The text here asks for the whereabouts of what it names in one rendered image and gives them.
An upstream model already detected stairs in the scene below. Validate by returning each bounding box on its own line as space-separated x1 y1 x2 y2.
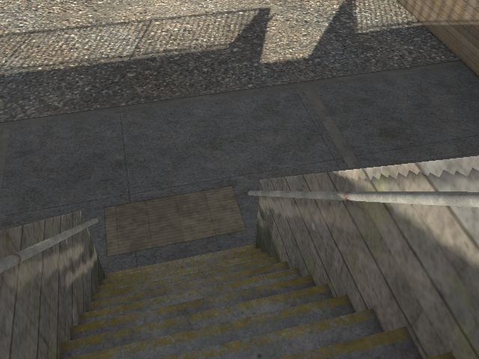
60 244 455 359

